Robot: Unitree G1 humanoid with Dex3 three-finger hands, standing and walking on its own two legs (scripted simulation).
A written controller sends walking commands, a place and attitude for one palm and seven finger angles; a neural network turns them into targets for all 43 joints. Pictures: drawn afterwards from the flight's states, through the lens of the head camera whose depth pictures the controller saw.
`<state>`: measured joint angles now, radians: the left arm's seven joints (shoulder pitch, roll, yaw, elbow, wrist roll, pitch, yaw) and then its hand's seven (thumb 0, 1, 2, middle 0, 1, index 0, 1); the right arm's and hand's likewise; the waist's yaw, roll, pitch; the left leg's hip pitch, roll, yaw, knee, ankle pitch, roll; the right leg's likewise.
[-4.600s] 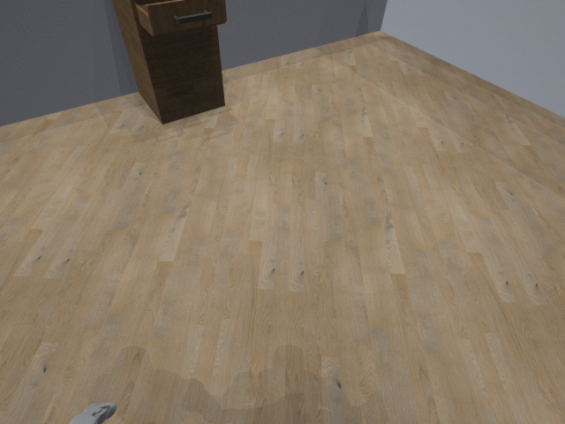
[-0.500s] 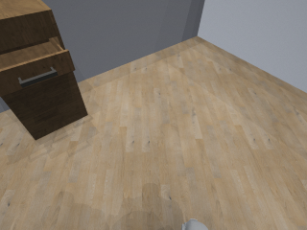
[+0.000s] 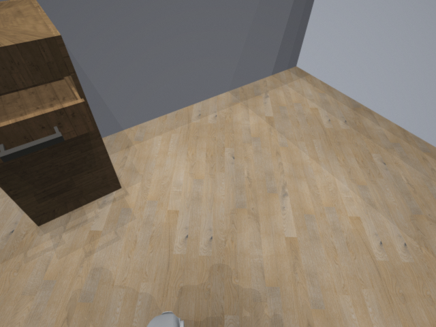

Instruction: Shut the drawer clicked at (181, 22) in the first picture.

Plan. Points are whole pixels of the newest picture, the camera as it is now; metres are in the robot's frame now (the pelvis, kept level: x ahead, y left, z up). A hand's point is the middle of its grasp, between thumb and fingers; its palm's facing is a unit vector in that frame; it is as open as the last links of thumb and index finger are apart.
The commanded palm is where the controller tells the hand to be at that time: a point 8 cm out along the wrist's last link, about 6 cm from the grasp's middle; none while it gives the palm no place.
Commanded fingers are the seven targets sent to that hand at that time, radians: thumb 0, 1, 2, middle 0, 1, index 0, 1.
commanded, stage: walk to a spot facing it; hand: left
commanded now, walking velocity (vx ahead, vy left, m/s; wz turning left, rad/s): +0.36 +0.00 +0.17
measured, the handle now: (31, 142) +0.63 +0.63 -0.12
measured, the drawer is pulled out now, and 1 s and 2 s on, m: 0.18 0.18 0.18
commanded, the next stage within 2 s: turn to face it in 0.26 s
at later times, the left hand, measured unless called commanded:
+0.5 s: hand (130, 276) +0.26 +0.22 -0.17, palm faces -0.02 -0.98 -0.18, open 7.4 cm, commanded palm none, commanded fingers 0.00 0.90 0.90 -0.20 -0.30 -0.20 -0.30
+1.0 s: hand (118, 267) +0.29 +0.26 -0.20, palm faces +0.27 -0.94 -0.20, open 7.3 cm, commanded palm none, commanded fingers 0.00 0.90 0.90 -0.20 -0.30 -0.20 -0.30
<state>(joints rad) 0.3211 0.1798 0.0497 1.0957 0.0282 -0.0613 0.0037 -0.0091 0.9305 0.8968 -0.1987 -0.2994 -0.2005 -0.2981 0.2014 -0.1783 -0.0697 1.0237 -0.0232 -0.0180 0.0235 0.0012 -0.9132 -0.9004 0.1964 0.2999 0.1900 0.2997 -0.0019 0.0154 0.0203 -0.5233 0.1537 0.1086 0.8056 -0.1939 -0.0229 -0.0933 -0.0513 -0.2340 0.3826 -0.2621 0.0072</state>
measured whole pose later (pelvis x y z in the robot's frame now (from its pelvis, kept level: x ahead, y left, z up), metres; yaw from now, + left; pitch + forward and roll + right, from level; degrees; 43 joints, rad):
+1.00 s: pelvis +0.24 +0.05 -0.03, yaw +14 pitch -1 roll -1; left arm 0.15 0.23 0.07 0.94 0.02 0.05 0.02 0.00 0.91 0.90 -0.20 -0.30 -0.20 -0.30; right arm 0.17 -0.23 -0.09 0.93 -0.02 0.02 0.01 0.00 -0.91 -0.90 0.20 0.30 0.19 0.30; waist -0.02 -0.04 0.06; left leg -0.37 0.07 0.11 0.72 -0.34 0.00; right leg -0.37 -0.21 -0.25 0.81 -0.44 0.07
